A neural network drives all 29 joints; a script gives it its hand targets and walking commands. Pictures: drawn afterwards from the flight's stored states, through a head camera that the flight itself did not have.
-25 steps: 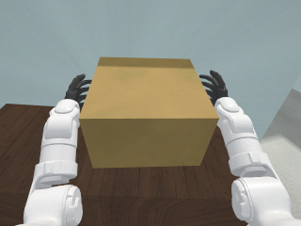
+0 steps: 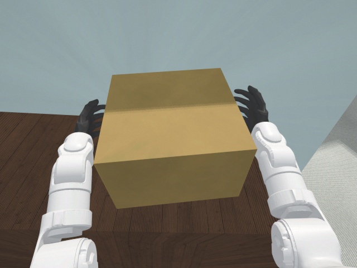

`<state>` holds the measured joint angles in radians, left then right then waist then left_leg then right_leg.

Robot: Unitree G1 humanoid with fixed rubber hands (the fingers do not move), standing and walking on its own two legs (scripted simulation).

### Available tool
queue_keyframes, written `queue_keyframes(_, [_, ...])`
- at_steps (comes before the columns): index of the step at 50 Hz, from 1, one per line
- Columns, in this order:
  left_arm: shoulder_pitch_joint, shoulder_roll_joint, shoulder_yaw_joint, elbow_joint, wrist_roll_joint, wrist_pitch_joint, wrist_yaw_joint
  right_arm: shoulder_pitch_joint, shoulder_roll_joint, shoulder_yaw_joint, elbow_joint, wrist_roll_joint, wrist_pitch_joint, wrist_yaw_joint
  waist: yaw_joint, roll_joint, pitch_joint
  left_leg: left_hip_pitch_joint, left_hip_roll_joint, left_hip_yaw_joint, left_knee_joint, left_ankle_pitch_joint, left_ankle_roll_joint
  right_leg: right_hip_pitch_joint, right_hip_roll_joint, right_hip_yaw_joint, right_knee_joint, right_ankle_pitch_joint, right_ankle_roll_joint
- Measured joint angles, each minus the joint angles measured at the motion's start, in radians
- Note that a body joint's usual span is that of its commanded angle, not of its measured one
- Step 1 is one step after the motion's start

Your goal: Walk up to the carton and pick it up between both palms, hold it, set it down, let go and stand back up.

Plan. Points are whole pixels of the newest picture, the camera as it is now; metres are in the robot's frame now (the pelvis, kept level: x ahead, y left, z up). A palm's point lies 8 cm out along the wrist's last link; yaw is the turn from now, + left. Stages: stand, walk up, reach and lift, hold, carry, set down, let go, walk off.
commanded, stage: set down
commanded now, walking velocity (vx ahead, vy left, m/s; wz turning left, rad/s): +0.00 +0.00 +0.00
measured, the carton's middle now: (172, 132) +0.41 +0.04 +0.12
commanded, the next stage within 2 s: none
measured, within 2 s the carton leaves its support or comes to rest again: neither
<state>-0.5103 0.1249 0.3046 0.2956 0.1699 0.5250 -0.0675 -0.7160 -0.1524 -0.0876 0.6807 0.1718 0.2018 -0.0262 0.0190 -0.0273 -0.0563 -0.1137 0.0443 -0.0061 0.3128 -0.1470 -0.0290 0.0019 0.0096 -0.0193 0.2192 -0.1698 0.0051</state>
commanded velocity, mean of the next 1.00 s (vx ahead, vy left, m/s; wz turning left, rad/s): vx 0.00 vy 0.00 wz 0.00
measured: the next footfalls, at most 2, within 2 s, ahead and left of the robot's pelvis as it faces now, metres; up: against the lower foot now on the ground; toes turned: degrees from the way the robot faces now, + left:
none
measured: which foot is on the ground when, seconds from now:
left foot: down 0.00-1.00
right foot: down 0.00-1.00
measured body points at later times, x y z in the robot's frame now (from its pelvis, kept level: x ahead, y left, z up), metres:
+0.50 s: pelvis +0.00 -0.01 +0.00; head -0.02 +0.01 +0.45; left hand +0.37 +0.23 +0.12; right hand +0.41 -0.15 +0.16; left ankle +0.02 +0.13 -0.75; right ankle -0.03 -0.12 -0.75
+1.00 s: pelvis +0.01 -0.01 +0.00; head +0.02 +0.01 +0.45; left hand +0.39 +0.22 +0.10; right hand +0.43 -0.16 +0.14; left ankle +0.02 +0.13 -0.75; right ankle -0.03 -0.12 -0.75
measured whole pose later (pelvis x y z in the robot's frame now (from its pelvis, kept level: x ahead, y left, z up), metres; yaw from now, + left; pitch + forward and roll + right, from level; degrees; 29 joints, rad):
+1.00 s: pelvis +0.01 -0.01 +0.00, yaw +0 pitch +1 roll +0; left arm -0.49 0.10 0.32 0.39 0.17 0.32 -0.04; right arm -0.70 -0.15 -0.09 0.75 0.16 0.02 0.01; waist 0.02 -0.03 -0.01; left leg -0.17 0.04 -0.01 0.30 -0.15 -0.04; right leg -0.09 0.01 -0.02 0.27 -0.20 0.00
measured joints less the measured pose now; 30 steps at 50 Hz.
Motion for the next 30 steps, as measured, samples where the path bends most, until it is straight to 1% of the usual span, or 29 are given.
queue_keyframes(11, [0.008,-0.005,0.001,0.000,0.000,-0.025,0.005,0.011,0.001,0.000,0.000,0.000,-0.029,0.005,0.000,-0.001,0.002,0.009,0.000,0.000,0.000,0.002,0.000,0.003,0.000,0.000,0.012,-0.002,-0.002])
queue_keyframes(18, [0.008,-0.006,0.002,0.055,0.000,-0.062,0.002,0.012,0.001,-0.002,0.023,-0.005,-0.035,0.010,0.000,-0.012,0.010,0.004,0.000,0.000,0.000,0.003,-0.001,-0.015,0.000,0.000,0.039,-0.017,-0.006])
queue_keyframes(30, [0.007,-0.010,0.003,0.081,0.000,-0.143,0.017,0.011,0.001,-0.004,0.045,-0.008,-0.114,0.017,0.000,-0.011,0.032,-0.036,0.000,0.000,-0.007,0.002,-0.008,-0.066,0.000,0.000,0.057,-0.032,-0.010])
